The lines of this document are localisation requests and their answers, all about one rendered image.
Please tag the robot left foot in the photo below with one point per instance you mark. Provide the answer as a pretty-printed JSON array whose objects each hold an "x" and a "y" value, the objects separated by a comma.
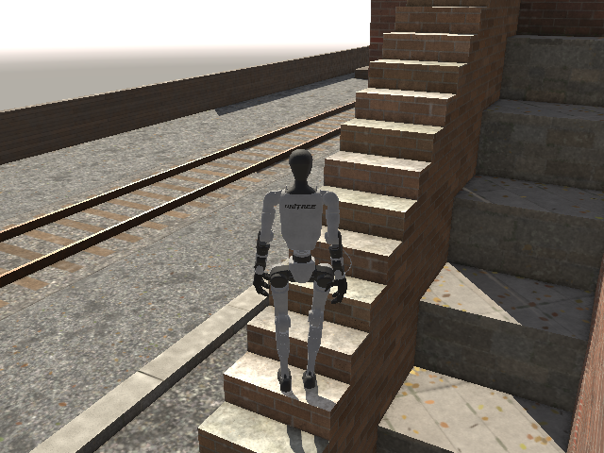
[{"x": 285, "y": 384}]

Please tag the right robot upper arm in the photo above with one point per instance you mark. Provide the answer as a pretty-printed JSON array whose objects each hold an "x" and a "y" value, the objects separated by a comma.
[{"x": 331, "y": 200}]

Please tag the robot torso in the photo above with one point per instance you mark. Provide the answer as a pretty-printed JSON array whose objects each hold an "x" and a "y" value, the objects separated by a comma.
[{"x": 301, "y": 224}]

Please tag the right robot hand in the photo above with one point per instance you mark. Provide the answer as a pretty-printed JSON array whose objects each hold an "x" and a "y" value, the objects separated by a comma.
[{"x": 342, "y": 287}]

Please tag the robot right forearm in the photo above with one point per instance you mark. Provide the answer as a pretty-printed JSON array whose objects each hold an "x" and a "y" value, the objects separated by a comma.
[{"x": 337, "y": 260}]

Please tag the left robot hand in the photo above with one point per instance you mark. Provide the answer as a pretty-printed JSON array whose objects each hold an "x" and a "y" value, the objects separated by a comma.
[{"x": 258, "y": 282}]

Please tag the robot left forearm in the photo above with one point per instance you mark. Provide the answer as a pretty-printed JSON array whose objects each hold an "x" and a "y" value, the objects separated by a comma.
[{"x": 261, "y": 256}]

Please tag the left robot upper arm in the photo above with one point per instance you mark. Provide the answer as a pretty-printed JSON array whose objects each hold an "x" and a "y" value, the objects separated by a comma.
[{"x": 271, "y": 199}]

